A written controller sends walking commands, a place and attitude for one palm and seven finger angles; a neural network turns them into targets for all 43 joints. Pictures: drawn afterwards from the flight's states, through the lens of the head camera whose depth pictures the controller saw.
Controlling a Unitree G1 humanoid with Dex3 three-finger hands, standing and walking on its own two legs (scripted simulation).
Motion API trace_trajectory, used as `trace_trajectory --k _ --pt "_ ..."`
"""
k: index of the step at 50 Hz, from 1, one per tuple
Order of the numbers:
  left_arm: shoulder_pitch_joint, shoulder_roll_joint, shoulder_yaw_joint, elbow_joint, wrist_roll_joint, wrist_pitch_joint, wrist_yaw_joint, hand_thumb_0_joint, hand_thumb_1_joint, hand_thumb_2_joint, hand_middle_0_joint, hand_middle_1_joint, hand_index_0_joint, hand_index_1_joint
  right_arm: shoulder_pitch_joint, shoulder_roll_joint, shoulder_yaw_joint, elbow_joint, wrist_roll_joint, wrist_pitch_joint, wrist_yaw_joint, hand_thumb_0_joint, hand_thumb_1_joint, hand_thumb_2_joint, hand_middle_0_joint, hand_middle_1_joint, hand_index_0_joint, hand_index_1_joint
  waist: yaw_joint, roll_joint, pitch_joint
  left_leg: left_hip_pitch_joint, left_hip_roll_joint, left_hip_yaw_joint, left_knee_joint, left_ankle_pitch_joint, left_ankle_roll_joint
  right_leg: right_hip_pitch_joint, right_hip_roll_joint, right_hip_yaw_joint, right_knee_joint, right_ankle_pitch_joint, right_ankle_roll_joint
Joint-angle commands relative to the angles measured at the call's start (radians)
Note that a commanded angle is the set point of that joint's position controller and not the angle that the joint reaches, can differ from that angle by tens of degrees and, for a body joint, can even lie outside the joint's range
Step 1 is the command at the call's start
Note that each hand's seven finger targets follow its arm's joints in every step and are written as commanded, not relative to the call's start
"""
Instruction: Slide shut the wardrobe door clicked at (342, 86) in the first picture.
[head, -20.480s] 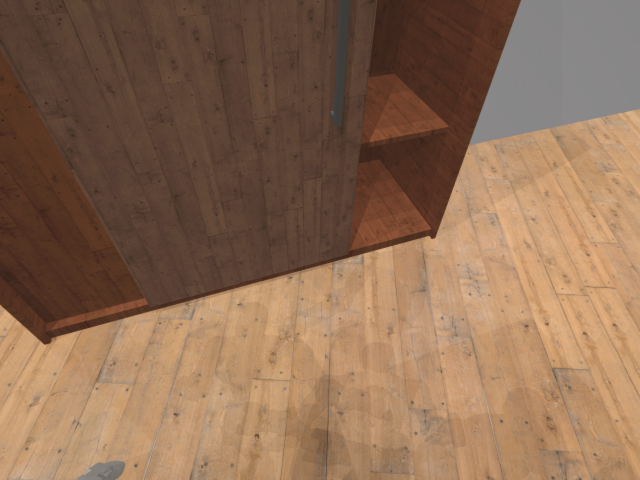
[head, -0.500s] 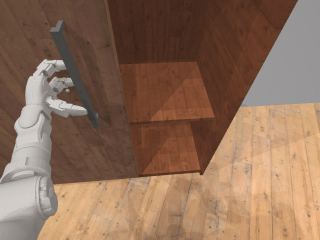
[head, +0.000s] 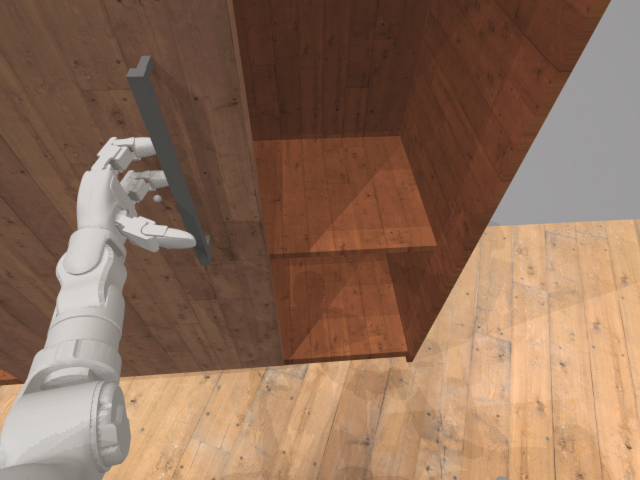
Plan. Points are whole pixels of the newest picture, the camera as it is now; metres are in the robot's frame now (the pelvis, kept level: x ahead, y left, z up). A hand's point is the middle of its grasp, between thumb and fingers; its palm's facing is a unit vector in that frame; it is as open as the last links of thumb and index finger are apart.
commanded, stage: slide the fingers in behind the handle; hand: left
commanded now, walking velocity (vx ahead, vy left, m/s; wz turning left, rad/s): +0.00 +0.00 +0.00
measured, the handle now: (181, 181) +0.49 +0.20 +0.09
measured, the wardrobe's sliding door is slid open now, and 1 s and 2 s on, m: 0.39 0.39 0.39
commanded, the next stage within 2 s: grip the handle and tug to test in 1.24 s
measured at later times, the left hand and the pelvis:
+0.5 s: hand (183, 195) +0.44 +0.18 +0.11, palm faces +0.11 -0.99 +0.01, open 13.9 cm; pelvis +0.00 -0.01 +0.00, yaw +0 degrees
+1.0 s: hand (194, 195) +0.44 +0.16 +0.12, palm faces +0.11 -0.99 -0.01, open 14.0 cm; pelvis +0.00 -0.02 +0.00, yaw +0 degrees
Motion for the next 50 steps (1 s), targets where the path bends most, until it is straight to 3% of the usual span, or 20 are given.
trace_trajectory --k 1,4,7,10,11,12,14,18,23,24,26,28,33,37,39,41,42,45,48,50 --pt "-0.421 0.239 0.036 -0.205 -0.002 -0.044 0.019 0.000 -0.500 0.300 -0.300 -1.200 -0.300 -1.200 0.031 -0.152 -0.053 -0.104 0.001 -0.034 -0.006 0.000 -0.900 -0.900 0.200 0.300 0.200 0.300 -0.002 0.033 -0.270 0.100 0.003 -0.066 -0.098 0.272 -0.013 0.158 0.020 0.036 -0.044 0.238 -0.025" --pt "-0.431 0.186 -0.007 -0.262 0.009 -0.048 0.032 0.000 -0.500 0.300 -0.300 -1.200 -0.300 -1.200 0.028 -0.138 -0.056 -0.111 0.000 -0.038 0.000 0.000 -0.900 -0.900 0.200 0.300 0.200 0.300 -0.003 0.078 -0.316 0.157 0.006 -0.069 -0.087 0.349 -0.021 0.149 0.020 0.032 -0.034 0.276 -0.025" --pt "-0.390 0.193 0.012 -0.279 0.002 -0.053 0.045 0.000 -0.500 0.300 -0.300 -1.200 -0.300 -1.200 0.033 -0.140 -0.060 -0.111 -0.003 -0.036 0.004 0.000 -0.900 -0.900 0.200 0.300 0.200 0.300 0.003 0.026 -0.345 0.171 0.010 -0.069 -0.080 0.405 -0.023 0.180 0.025 0.034 -0.032 0.321 -0.021" --pt "-0.431 0.150 -0.021 -0.252 -0.002 -0.043 0.051 0.000 -0.500 0.300 -0.300 -1.200 -0.300 -1.200 0.021 -0.138 -0.056 -0.106 0.002 -0.036 0.003 0.000 -0.900 -0.900 0.200 0.300 0.200 0.300 -0.015 -0.001 -0.282 0.138 0.009 -0.063 -0.091 0.347 -0.020 0.162 0.024 0.032 -0.041 0.298 -0.019" --pt "-0.425 0.182 0.007 -0.218 0.001 -0.039 0.056 0.000 -0.500 0.300 -0.300 -1.200 -0.300 -1.200 0.029 -0.144 -0.057 -0.095 0.000 -0.033 0.001 0.000 -0.900 -0.900 0.200 0.300 0.200 0.300 -0.013 -0.046 -0.267 0.113 0.009 -0.061 -0.091 0.320 -0.014 0.170 0.023 0.033 -0.045 0.289 -0.019" --pt "-0.423 0.208 0.021 -0.228 0.011 -0.038 0.059 0.000 -0.500 0.300 -0.300 -1.200 -0.300 -1.200 0.025 -0.144 -0.056 -0.100 0.000 -0.030 0.000 0.000 -0.900 -0.900 0.200 0.300 0.200 0.300 -0.003 -0.005 -0.273 0.107 0.004 -0.057 -0.095 0.315 -0.014 0.182 0.020 0.038 -0.041 0.292 -0.021" --pt "-0.442 0.184 -0.005 -0.260 0.023 -0.041 0.065 0.000 -0.500 0.300 -0.300 -1.200 -0.300 -1.200 0.016 -0.134 -0.053 -0.107 0.000 -0.031 0.001 0.000 -0.900 -0.900 0.200 0.300 0.200 0.300 -0.001 0.062 -0.295 0.129 0.000 -0.055 -0.094 0.322 -0.017 0.177 0.016 0.039 -0.038 0.291 -0.024" --pt "-0.481 0.174 -0.020 -0.236 0.026 -0.050 0.076 0.000 -0.500 0.300 -0.300 -1.200 -0.300 -1.200 0.020 -0.132 -0.051 -0.098 -0.001 -0.030 -0.001 0.000 -0.900 -0.900 0.200 0.300 0.200 0.300 -0.019 0.012 -0.282 0.117 0.002 -0.060 -0.091 0.297 -0.014 0.172 0.020 0.038 -0.041 0.279 -0.021" --pt "-0.508 0.195 0.008 -0.206 0.021 -0.064 0.083 0.000 -0.500 0.300 -0.300 -1.200 -0.300 -1.200 0.032 -0.138 -0.055 -0.086 -0.004 -0.034 -0.004 0.000 -0.900 -0.900 0.200 0.300 0.200 0.300 -0.019 -0.005 -0.330 0.113 -0.003 -0.052 -0.083 0.280 -0.007 0.198 0.019 0.049 -0.040 0.289 -0.017" --pt "-0.511 0.171 -0.018 -0.192 0.025 -0.062 0.080 0.000 -0.500 0.300 -0.300 -1.200 -0.300 -1.200 0.030 -0.134 -0.053 -0.084 -0.003 -0.035 -0.003 0.000 -0.900 -0.900 0.200 0.300 0.200 0.300 -0.026 0.004 -0.316 0.106 -0.004 -0.049 -0.083 0.277 -0.006 0.192 0.018 0.049 -0.042 0.290 -0.017" --pt "-0.502 0.197 0.008 -0.183 0.031 -0.067 0.082 0.000 -0.500 0.300 -0.300 -1.200 -0.300 -1.200 0.038 -0.136 -0.054 -0.083 -0.006 -0.034 -0.001 0.000 -0.900 -0.900 0.200 0.300 0.200 0.300 -0.010 0.024 -0.329 0.099 -0.007 -0.047 -0.079 0.289 -0.007 0.205 0.015 0.051 -0.035 0.301 -0.021" --pt "-0.516 0.186 -0.011 -0.180 0.034 -0.067 0.078 0.000 -0.500 0.300 -0.300 -1.200 -0.300 -1.200 0.037 -0.136 -0.055 -0.083 -0.002 -0.032 0.000 0.000 -0.900 -0.900 0.200 0.300 0.200 0.300 -0.026 0.001 -0.317 0.093 -0.006 -0.045 -0.079 0.283 -0.004 0.200 0.017 0.051 -0.039 0.306 -0.017" --pt "-0.549 0.133 -0.058 -0.180 0.028 -0.074 0.066 0.000 -0.500 0.300 -0.300 -1.200 -0.300 -1.200 0.038 -0.132 -0.056 -0.080 -0.001 -0.033 0.003 0.000 -0.900 -0.900 0.200 0.300 0.200 0.300 -0.038 0.027 -0.305 0.100 -0.007 -0.048 -0.076 0.256 -0.003 0.171 0.018 0.051 -0.043 0.276 -0.018" --pt "-0.529 0.128 -0.053 -0.210 0.020 -0.081 0.072 0.000 -0.500 0.300 -0.300 -1.200 -0.300 -1.200 0.040 -0.132 -0.059 -0.082 -0.004 -0.034 0.006 0.000 -0.900 -0.900 0.200 0.300 0.200 0.300 -0.031 0.021 -0.347 0.119 -0.008 -0.046 -0.069 0.287 -0.001 0.196 0.020 0.054 -0.039 0.310 -0.017" --pt "-0.517 0.102 -0.067 -0.197 0.014 -0.076 0.074 0.000 -0.500 0.300 -0.300 -1.200 -0.300 -1.200 0.033 -0.130 -0.059 -0.082 0.000 -0.036 0.008 0.000 -0.900 -0.900 0.200 0.300 0.200 0.300 -0.031 0.012 -0.322 0.111 -0.007 -0.044 -0.074 0.264 -0.003 0.184 0.020 0.052 -0.045 0.290 -0.017" --pt "-0.492 0.200 0.022 -0.144 0.016 -0.070 0.091 0.000 -0.500 0.300 -0.300 -1.200 -0.300 -1.200 0.040 -0.142 -0.058 -0.073 -0.004 -0.030 0.004 0.000 -0.900 -0.900 0.200 0.300 0.200 0.300 -0.013 -0.043 -0.297 0.056 -0.008 -0.043 -0.080 0.232 0.000 0.213 0.016 0.058 -0.049 0.270 -0.015" --pt "-0.474 0.244 0.059 -0.158 0.021 -0.072 0.100 0.000 -0.500 0.300 -0.300 -1.200 -0.300 -1.200 0.039 -0.142 -0.057 -0.084 -0.004 -0.026 0.004 0.000 -0.900 -0.900 0.200 0.300 0.200 0.300 0.002 -0.053 -0.320 0.042 -0.011 -0.042 -0.086 0.234 0.001 0.248 0.014 0.063 -0.043 0.279 -0.014" --pt "-0.475 0.137 -0.037 -0.210 0.038 -0.081 0.097 0.000 -0.500 0.300 -0.300 -1.200 -0.300 -1.200 0.020 -0.123 -0.054 -0.102 -0.002 -0.034 0.010 0.000 -0.900 -0.900 0.200 0.300 0.200 0.300 -0.005 0.023 -0.315 0.083 -0.011 -0.035 -0.086 0.261 -0.001 0.216 0.014 0.058 -0.038 0.300 -0.018" --pt "-0.492 0.111 -0.066 -0.217 0.037 -0.084 0.095 0.000 -0.500 0.300 -0.300 -1.200 -0.300 -1.200 0.021 -0.124 -0.055 -0.098 0.000 -0.031 0.012 0.000 -0.900 -0.900 0.200 0.300 0.200 0.300 -0.021 0.025 -0.290 0.102 -0.006 -0.043 -0.084 0.259 -0.002 0.182 0.019 0.051 -0.042 0.283 -0.021" --pt "-0.477 0.133 -0.033 -0.217 0.024 -0.080 0.100 0.000 -0.500 0.300 -0.300 -1.200 -0.300 -1.200 0.022 -0.130 -0.058 -0.101 0.000 -0.033 0.011 0.000 -0.900 -0.900 0.200 0.300 0.200 0.300 -0.010 -0.006 -0.314 0.097 -0.006 -0.042 -0.087 0.251 -0.003 0.206 0.019 0.053 -0.043 0.281 -0.019"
